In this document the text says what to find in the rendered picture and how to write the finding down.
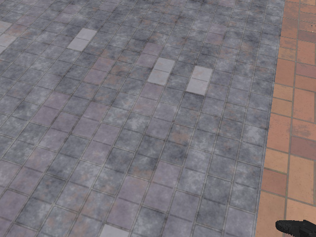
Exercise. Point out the robot right hand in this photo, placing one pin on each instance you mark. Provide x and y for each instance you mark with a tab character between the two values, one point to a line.
297	228

